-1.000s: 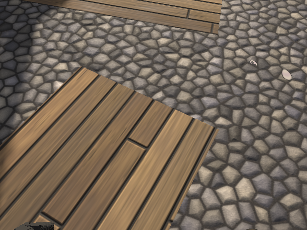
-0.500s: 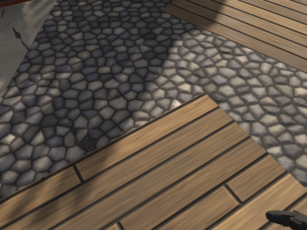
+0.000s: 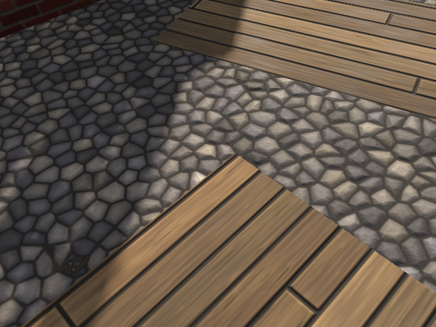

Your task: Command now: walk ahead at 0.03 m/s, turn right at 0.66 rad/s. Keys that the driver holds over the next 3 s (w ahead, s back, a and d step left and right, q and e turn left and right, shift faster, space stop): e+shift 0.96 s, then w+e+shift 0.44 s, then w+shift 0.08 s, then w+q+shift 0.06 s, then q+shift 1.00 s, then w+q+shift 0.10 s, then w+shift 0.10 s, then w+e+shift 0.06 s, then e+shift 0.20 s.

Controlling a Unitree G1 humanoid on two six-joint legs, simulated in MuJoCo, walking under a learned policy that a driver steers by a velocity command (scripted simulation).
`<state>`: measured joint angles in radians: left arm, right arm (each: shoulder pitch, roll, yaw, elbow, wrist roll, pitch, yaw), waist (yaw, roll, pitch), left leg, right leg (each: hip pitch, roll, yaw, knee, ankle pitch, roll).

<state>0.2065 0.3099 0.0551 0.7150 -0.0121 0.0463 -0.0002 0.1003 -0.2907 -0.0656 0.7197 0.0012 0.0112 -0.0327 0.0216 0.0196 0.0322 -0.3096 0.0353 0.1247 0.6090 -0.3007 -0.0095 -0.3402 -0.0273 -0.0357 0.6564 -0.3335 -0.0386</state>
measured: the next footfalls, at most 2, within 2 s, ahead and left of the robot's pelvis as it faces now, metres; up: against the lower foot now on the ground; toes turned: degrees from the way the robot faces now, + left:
left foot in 0.50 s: +0.17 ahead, +0.09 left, +0.00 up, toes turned -38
right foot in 0.96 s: +0.00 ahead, -0.13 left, +0.00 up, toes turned -57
